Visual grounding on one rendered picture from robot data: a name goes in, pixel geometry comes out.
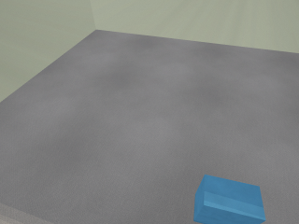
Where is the carton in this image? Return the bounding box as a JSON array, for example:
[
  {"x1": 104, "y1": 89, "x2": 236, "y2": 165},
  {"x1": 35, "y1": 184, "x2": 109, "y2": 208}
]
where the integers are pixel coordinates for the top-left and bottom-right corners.
[{"x1": 193, "y1": 175, "x2": 266, "y2": 224}]

